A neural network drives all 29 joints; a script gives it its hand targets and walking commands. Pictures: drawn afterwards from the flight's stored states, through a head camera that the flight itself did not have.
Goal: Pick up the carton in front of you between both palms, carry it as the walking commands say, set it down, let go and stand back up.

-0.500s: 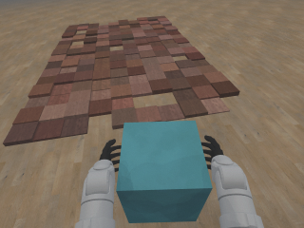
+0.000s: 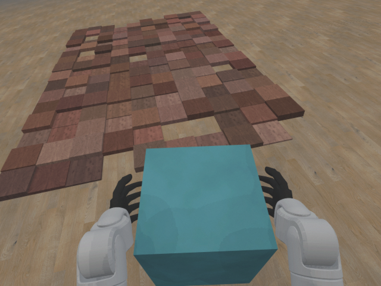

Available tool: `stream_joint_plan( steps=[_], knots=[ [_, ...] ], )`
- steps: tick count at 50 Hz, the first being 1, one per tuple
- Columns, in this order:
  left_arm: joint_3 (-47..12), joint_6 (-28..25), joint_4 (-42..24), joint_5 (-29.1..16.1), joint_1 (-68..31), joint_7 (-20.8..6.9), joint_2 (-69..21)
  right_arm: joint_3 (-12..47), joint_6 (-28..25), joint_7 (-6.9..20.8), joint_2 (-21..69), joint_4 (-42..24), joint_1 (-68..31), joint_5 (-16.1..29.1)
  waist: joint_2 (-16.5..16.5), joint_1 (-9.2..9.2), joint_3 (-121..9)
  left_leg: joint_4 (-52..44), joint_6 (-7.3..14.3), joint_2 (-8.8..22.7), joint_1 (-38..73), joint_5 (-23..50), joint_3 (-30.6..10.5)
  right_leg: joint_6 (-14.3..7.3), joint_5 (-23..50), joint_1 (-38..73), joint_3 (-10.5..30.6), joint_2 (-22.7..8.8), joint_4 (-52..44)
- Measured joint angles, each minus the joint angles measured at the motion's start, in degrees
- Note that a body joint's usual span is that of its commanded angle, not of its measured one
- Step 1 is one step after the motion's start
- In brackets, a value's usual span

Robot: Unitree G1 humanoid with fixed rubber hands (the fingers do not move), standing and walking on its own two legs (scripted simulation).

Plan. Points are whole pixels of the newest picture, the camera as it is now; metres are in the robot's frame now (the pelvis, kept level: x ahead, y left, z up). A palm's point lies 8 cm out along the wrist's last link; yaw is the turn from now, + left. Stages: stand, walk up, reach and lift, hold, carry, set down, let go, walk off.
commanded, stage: carry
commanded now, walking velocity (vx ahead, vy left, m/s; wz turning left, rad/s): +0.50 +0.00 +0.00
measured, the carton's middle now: (200, 219) +0.27 +0.00 +0.02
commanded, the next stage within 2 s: none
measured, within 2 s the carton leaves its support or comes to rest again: neither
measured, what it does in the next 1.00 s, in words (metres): walks ahead: left foot, then right foot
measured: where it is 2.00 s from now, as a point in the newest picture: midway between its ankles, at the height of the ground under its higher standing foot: (191, 149)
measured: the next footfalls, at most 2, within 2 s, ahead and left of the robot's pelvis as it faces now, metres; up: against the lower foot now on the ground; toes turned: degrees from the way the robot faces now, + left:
left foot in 0.30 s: +0.35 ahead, +0.10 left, +0.00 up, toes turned +11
right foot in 0.84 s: +0.72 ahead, -0.07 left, +0.00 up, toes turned -11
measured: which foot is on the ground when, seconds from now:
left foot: down 0.00-0.02, up 0.04-0.28, down 0.30-0.84, up 0.86-1.00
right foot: down 0.00-0.34, up 0.36-0.82, down 0.84-1.00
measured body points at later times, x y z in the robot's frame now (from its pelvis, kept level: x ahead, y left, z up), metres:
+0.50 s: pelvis +0.29 +0.05 +0.01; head +0.27 +0.05 +0.46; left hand +0.55 +0.18 +0.09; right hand +0.52 -0.12 +0.08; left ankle +0.31 +0.10 -0.73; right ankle +0.22 -0.08 -0.64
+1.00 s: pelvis +0.63 +0.00 +0.01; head +0.64 -0.01 +0.46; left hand +0.89 +0.17 +0.09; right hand +0.91 -0.14 +0.09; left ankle +0.50 +0.11 -0.62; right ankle +0.68 -0.06 -0.73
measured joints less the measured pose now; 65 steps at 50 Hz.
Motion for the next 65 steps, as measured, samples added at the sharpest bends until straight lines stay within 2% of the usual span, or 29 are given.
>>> stream_joint_plan(
  steps=[1,3,5,6,9,13,15,16,17,19,20,22,25,28,34,40,42,43,44,46,47,49,52,58,62,65],
  knots=[
    [-1.22,0.33,-0.39,-0.22,0.26,0.30,-0.06,-0.37,0.77,-0.30,-0.08,-2.32,1.54,0.32,0.76,-0.49,0.10,3.24,0.16,0.95,-0.99,-0.95,-0.19,-1.08,2.77,1.37,-1.21,0.51,-1.14],
    [-2.87,1.22,-0.82,-0.41,0.64,0.55,-0.06,-1.09,2.14,-1.17,-0.07,-5.29,3.76,1.28,-0.43,-0.33,0.14,14.82,0.63,0.43,-5.71,-2.19,0.03,-1.99,0.44,3.77,-2.10,0.15,-2.16],
    [-3.31,2.16,-2.27,-0.43,1.42,0.75,-0.05,-1.22,3.29,-1.55,-0.05,-6.52,4.05,1.98,-2.28,0.19,0.68,23.54,1.54,-1.12,-11.09,-4.67,0.70,-1.87,-1.09,6.91,-2.05,-0.43,-5.26],
    [-3.25,2.54,-3.30,-0.46,1.84,0.91,-0.07,-1.11,3.59,-1.58,-0.05,-6.78,3.82,2.27,-3.07,0.64,0.95,25.12,1.94,-1.64,-13.57,-5.08,1.44,-1.10,-0.78,8.63,-1.75,-0.70,-7.41],
    [-2.68,3.21,-6.21,-0.59,2.30,1.30,-0.07,-0.58,3.52,-1.56,-0.06,-7.26,2.79,2.90,-4.49,2.22,1.98,20.87,2.37,-2.20,-19.73,0.17,3.40,-0.52,-0.02,14.20,-0.77,-1.10,-13.70],
    [-2.25,3.49,-8.34,-0.85,1.95,1.45,-0.05,0.06,2.97,-1.17,-0.04,-8.52,2.50,2.52,-4.78,3.35,3.22,5.52,2.90,-2.86,-21.95,12.69,6.15,1.02,-2.78,21.27,0.08,-1.93,-16.59],
    [-2.14,3.71,-8.77,-0.92,1.87,1.46,-0.04,0.28,3.05,-0.99,-0.03,-8.86,2.45,2.21,-4.54,3.22,3.75,0.03,3.41,-3.61,-19.20,15.47,8.75,1.87,-6.91,23.02,-0.12,-3.07,-11.30],
    [-1.79,3.82,-8.69,-0.98,1.80,1.46,0.01,0.57,3.00,-0.91,-0.01,-8.43,2.32,1.98,-4.67,2.91,3.88,0.44,5.21,-3.91,-17.92,17.92,9.55,1.91,-9.08,22.23,-0.18,-4.20,-5.22],
    [-1.29,3.94,-8.01,-1.09,1.56,1.44,0.03,0.84,2.80,-0.86,-0.01,-7.42,2.12,1.68,-4.84,2.24,3.84,3.12,7.09,-3.98,-17.79,17.13,10.20,1.71,-8.11,19.26,0.84,-5.09,3.68],
    [-0.77,4.40,-6.03,-0.96,0.97,1.35,0.01,0.80,2.92,-0.81,-0.03,-5.45,1.91,1.29,-4.17,0.98,4.11,4.57,9.08,-3.95,-16.03,13.39,10.66,0.97,-5.08,10.47,4.67,-4.01,22.00],
    [-0.86,4.60,-5.11,-0.76,0.85,1.26,0.01,0.61,3.11,-0.81,-0.02,-4.85,2.12,1.19,-3.73,0.36,4.27,3.28,9.20,-4.07,-14.45,12.55,10.69,0.27,-3.53,6.10,5.38,-3.54,28.35],
    [-1.44,4.59,-3.59,-0.26,0.90,0.95,0.01,0.20,3.31,-0.80,0.01,-4.36,2.90,1.05,-2.97,-0.84,4.37,-0.90,8.51,-4.43,-10.88,12.85,10.51,-0.75,0.58,-1.38,5.18,-3.50,33.34],
    [-2.35,3.49,-2.37,0.58,1.44,0.27,-0.02,-0.19,2.87,-0.80,0.02,-4.27,3.77,0.96,-1.87,-2.23,4.23,-7.19,8.30,-4.67,-5.51,13.22,9.70,-1.01,5.18,-9.06,3.94,-4.13,28.88],
    [-2.96,2.17,-2.60,1.28,2.57,-0.14,-0.06,-0.22,1.94,-0.77,0.01,-4.22,4.20,1.25,-1.39,-2.69,3.62,-12.34,7.62,-4.68,-0.31,12.86,8.70,-0.25,9.25,-13.49,2.81,-4.78,19.97],
    [-3.18,1.83,-6.87,1.52,4.35,-0.03,-0.15,0.56,1.63,-0.69,0.00,-6.39,4.00,1.95,-1.94,-1.22,3.15,-18.13,5.69,-4.58,9.52,9.26,7.17,0.68,17.46,-16.80,0.46,-5.07,4.98],
    [-2.92,3.82,-10.69,0.15,3.41,1.18,-0.08,0.84,3.15,-0.68,-0.02,-9.83,3.20,2.06,-1.71,0.10,3.74,-17.96,2.81,-3.81,18.52,1.19,6.09,-1.46,19.87,-13.79,-4.26,-2.62,-3.79],
    [-2.81,4.43,-10.31,-0.19,2.11,1.31,-0.02,0.53,3.84,-0.73,-0.04,-10.49,2.81,1.71,-1.19,0.22,4.27,-11.85,1.79,-2.46,19.57,-3.51,6.20,-2.43,19.00,-9.68,-6.35,-0.81,-6.71],
    [-2.97,4.26,-9.06,-0.28,1.28,1.36,-0.04,-0.17,4.13,-0.74,-0.10,-10.17,2.25,1.64,0.20,0.76,4.64,-4.58,1.64,-0.48,17.79,-5.69,6.32,-4.03,18.48,-9.13,-7.05,0.15,-4.93],
    [-2.95,4.26,-7.53,-0.30,0.02,1.40,-0.04,-0.91,4.42,-0.75,-0.12,-9.59,1.62,1.56,0.76,1.19,5.14,6.26,1.78,0.58,13.70,-3.59,4.69,-5.22,16.14,-9.12,-7.50,0.30,-2.35],
    [-2.54,4.42,-5.09,-0.39,-2.23,1.46,-0.11,-2.08,4.82,-0.79,-0.08,-8.37,0.24,1.39,0.11,1.66,6.55,27.62,2.45,-0.67,3.05,-0.46,-0.31,-6.16,12.44,-7.51,-7.68,-0.08,-1.50],
    [-2.16,4.40,-4.43,-0.44,-2.87,1.48,-0.17,-2.32,4.90,-0.80,-0.05,-7.79,-0.46,1.29,-0.40,1.69,7.25,34.46,3.08,-1.27,-1.79,1.09,-1.49,-5.64,12.14,-5.94,-7.62,-0.20,-2.89],
    [-1.30,3.97,-3.65,-0.51,-3.71,1.49,-0.26,-2.55,4.60,-0.81,0.02,-6.46,-1.96,1.17,-1.09,1.73,8.23,39.30,3.94,-1.15,-9.74,4.78,-1.98,-5.31,11.91,-2.45,-7.43,-0.04,-6.53],
    [0.33,2.73,-2.22,-0.59,-5.62,1.48,-0.43,-3.16,3.20,-0.79,0.30,-3.95,-4.69,1.07,-1.83,2.01,8.65,34.96,4.17,0.02,-18.07,8.83,-1.54,-5.01,11.24,2.43,-6.55,0.15,-11.12],
    [3.28,0.18,3.34,-0.75,-12.14,1.44,-0.38,-5.62,0.42,-0.79,0.34,1.43,-10.81,0.73,-2.10,1.99,7.37,17.83,3.38,1.80,-26.19,16.17,-0.24,-3.56,7.02,10.86,-4.89,0.49,-15.56],
    [3.42,-0.16,7.01,-1.15,-16.88,1.70,1.04,-6.51,0.43,-1.53,-1.31,4.07,-14.90,1.57,-1.92,2.06,7.00,8.59,4.11,1.08,-26.73,20.90,1.82,-1.87,2.04,16.17,-4.08,0.64,-15.54],
    [3.78,0.63,8.39,-1.56,-19.45,2.21,1.83,-7.18,0.94,-2.02,-1.97,5.68,-17.41,2.33,-2.43,1.89,6.82,3.14,5.41,-0.74,-24.19,22.53,3.84,-0.14,-3.14,20.05,-3.48,0.23,-13.74]
  ],
)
